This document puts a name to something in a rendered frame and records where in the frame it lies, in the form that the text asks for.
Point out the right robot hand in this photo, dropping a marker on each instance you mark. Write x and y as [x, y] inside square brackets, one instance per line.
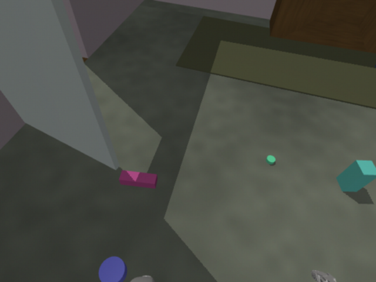
[319, 276]

